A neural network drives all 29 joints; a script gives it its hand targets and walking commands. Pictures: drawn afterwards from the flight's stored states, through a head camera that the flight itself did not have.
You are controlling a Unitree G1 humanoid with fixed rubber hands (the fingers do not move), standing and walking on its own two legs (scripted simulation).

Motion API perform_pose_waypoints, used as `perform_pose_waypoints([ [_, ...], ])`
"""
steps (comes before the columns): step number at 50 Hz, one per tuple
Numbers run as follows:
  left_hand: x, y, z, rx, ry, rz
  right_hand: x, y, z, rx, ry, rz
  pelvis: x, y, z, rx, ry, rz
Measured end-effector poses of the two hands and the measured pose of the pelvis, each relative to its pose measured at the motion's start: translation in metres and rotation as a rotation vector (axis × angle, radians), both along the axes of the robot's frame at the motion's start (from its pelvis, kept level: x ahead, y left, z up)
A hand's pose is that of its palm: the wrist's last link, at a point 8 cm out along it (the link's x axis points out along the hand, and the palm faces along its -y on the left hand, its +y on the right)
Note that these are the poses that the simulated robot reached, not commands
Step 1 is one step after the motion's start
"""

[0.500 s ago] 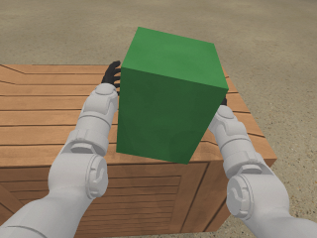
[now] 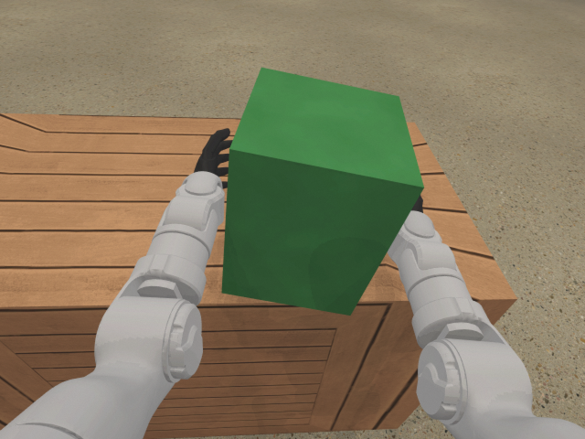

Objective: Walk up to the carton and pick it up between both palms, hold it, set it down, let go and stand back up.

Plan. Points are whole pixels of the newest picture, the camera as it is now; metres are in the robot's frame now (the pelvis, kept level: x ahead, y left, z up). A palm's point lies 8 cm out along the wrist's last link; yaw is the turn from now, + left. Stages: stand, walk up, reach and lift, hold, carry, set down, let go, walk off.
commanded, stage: set down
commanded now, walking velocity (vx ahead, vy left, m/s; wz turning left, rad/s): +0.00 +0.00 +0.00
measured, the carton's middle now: (307, 197) +0.41 -0.02 +0.14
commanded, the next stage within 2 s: none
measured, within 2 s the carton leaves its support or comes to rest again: rests again in 0.66 s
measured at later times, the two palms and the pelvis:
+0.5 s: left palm (208, 192) +0.41 +0.12 +0.14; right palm (405, 226) +0.38 -0.16 +0.11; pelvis +0.00 +0.00 +0.00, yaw +0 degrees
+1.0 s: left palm (199, 206) +0.41 +0.14 +0.12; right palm (396, 225) +0.38 -0.15 +0.11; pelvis +0.00 +0.01 +0.00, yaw +0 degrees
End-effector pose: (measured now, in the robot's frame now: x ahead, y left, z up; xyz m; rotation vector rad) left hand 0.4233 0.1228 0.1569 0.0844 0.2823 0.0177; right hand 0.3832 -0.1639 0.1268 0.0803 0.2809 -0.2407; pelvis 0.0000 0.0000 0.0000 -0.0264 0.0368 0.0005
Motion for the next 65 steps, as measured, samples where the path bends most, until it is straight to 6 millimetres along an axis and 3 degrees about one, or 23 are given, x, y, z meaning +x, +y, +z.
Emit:
perform_pose_waypoints([
  [13, -0.005, -0.003, -0.012, -0.007, 0.008, -0.002, -0.007, -0.002, -0.014, 0.024, 0.003, -0.010, -0.002, 0.000, 0.000, 0.001, -0.002, 0.005],
  [54, -0.014, 0.015, -0.039, -0.053, 0.000, 0.029, -0.003, 0.011, -0.018, -0.044, -0.085, 0.032, -0.005, 0.007, 0.001, 0.009, -0.035, 0.005],
  [65, -0.007, 0.013, -0.043, -0.050, 0.031, 0.039, 0.003, 0.007, -0.032, -0.032, 0.004, 0.046, -0.015, 0.010, -0.002, 0.003, 0.035, -0.016],
])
